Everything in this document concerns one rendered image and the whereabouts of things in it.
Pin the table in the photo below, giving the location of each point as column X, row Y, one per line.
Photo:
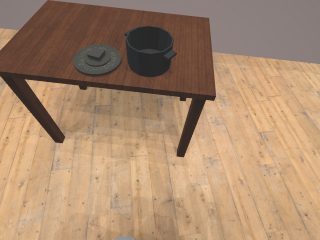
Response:
column 44, row 48

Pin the lid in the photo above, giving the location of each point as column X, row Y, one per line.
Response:
column 93, row 67

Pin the knob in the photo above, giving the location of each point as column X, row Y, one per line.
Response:
column 96, row 53

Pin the pot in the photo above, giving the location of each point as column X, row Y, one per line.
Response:
column 149, row 50

